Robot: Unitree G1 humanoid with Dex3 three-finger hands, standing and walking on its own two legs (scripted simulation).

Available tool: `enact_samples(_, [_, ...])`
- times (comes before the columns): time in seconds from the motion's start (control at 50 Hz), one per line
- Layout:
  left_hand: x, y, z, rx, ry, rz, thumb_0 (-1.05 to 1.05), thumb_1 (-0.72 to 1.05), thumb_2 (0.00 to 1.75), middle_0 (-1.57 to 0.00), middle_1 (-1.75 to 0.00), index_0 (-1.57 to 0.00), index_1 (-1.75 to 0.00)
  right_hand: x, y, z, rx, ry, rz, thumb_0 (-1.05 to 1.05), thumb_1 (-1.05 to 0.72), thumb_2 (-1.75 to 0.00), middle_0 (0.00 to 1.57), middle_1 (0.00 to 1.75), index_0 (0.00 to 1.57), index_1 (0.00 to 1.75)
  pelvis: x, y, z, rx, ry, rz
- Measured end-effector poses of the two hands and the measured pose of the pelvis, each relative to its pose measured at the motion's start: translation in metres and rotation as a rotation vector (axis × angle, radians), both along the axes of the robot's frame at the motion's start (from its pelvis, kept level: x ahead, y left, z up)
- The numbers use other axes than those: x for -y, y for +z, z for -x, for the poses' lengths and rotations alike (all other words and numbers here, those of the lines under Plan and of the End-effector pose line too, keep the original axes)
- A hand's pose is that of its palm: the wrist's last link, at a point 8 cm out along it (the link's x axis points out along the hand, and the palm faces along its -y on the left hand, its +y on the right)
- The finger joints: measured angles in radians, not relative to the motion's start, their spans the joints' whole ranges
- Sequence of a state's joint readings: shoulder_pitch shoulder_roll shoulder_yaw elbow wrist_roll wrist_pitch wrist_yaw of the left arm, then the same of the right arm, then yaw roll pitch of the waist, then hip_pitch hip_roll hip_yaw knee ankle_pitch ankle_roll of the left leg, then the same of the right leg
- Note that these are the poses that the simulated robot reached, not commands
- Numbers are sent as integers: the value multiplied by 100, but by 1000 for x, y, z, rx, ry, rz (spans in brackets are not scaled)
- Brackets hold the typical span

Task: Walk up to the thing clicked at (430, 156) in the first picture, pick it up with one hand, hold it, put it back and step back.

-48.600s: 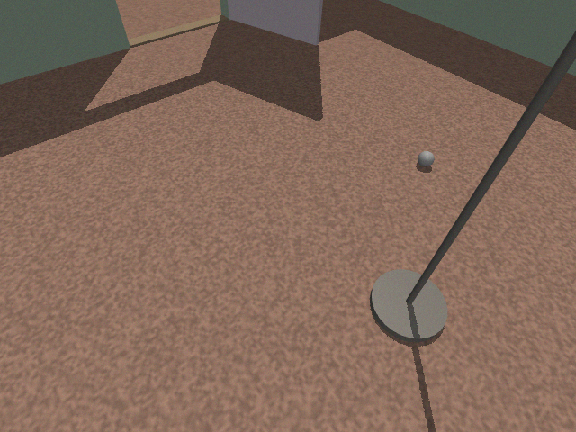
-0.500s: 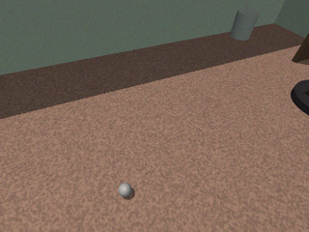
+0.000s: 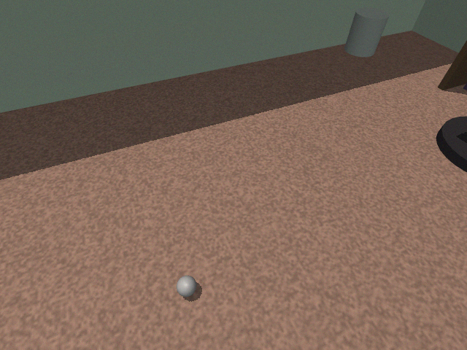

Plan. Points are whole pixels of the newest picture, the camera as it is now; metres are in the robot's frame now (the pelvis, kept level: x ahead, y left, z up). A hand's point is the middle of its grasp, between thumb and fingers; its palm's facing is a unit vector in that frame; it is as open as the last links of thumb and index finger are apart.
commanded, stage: stand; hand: left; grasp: from above
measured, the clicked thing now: (186, 285) +0.49 +0.19 -0.74
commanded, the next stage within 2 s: step back in 1.24 s
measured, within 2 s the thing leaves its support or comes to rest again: neither
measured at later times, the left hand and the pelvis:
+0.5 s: hand out of the picture +0.08 +0.24 -0.16, palm faces +0.02 -0.94 -0.33, open 7.4 cm; pelvis +0.01 +0.00 +0.00, yaw +0 degrees
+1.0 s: hand out of the picture +0.08 +0.24 -0.16, palm faces +0.02 -0.94 -0.33, open 7.4 cm; pelvis +0.01 -0.01 +0.00, yaw +0 degrees
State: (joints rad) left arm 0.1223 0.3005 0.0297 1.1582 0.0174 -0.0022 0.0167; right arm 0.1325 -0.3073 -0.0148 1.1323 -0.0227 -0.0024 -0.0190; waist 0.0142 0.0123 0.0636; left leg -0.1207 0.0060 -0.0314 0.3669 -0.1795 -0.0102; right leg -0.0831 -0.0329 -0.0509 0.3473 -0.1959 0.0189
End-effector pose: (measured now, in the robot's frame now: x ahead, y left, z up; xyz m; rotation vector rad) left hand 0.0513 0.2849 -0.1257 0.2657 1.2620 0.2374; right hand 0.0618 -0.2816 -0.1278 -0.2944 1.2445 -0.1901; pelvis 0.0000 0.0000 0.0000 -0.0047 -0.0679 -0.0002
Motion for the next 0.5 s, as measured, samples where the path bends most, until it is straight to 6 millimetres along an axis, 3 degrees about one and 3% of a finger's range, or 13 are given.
enact_samples(0.5, [-1, 4, -19, 3, -12, -7, 1, 90, 89, -20, -30, -20, -30, 10, 2, -12, -13, 4, 8, 0, -90, -90, 20, 30, 20, 30, 4, 1, -10, -21, 0, -1])
